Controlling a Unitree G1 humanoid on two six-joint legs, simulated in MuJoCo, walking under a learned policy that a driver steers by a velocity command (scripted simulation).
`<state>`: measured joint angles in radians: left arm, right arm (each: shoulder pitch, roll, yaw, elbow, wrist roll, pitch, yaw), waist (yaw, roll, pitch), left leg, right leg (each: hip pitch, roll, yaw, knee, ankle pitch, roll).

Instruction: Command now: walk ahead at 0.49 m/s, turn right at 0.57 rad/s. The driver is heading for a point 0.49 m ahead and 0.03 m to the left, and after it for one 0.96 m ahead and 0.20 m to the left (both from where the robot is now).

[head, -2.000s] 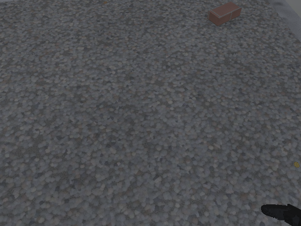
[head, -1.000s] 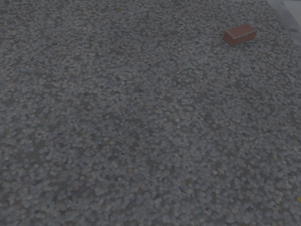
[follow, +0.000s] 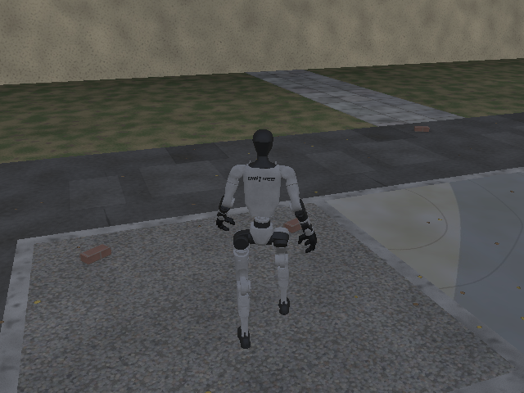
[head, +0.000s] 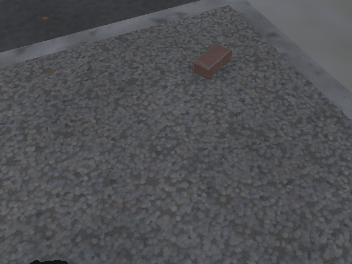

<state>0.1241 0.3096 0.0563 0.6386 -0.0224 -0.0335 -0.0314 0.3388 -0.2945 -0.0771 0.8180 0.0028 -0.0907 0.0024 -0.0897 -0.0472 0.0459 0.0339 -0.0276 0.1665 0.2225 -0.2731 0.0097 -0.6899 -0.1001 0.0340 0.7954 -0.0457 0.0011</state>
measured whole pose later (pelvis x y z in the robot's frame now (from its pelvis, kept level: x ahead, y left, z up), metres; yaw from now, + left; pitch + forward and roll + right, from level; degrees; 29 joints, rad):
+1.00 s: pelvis +0.58 -0.01 +0.01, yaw +14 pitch +2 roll +0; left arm 0.10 0.30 0.03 0.66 0.01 -0.09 0.00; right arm 0.31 -0.29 -0.06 0.70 0.02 -0.04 0.00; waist -0.05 -0.03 0.04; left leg -0.17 -0.11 -0.11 0.36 -0.21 0.09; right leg -0.66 -0.09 0.10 0.77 -0.09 0.08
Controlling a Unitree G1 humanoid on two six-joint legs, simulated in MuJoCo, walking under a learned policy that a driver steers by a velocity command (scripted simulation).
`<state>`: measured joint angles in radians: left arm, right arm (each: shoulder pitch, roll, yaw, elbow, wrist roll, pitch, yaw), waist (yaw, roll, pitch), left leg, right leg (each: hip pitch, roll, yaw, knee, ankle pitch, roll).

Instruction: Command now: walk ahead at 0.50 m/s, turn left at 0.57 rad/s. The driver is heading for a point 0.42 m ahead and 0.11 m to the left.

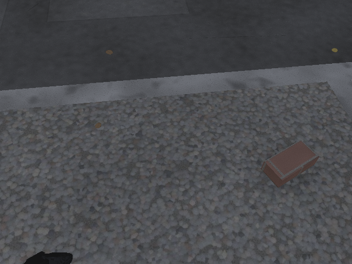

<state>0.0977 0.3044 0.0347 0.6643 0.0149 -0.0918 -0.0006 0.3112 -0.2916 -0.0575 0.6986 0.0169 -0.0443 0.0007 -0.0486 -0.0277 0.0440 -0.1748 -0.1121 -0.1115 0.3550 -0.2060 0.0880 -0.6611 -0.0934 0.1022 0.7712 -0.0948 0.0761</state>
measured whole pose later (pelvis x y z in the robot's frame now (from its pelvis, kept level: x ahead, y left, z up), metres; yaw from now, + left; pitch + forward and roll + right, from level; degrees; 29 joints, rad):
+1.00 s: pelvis +0.40 +0.03 -0.02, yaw +21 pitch +0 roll +2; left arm 0.18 0.28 0.03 0.85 0.02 0.02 0.03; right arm 0.14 -0.23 -0.03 0.76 -0.02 -0.01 0.00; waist 0.00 -0.03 0.02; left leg -0.34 -0.07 0.02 0.50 -0.16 0.05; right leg -0.31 -0.08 0.04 0.58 -0.25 0.05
